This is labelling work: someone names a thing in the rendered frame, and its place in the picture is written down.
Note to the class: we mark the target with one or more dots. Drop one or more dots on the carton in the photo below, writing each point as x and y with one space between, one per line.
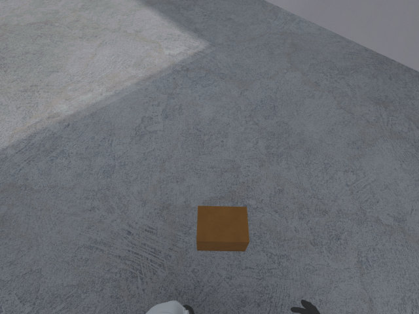
221 228

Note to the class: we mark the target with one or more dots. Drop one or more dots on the robot right hand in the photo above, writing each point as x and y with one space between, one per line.
309 308

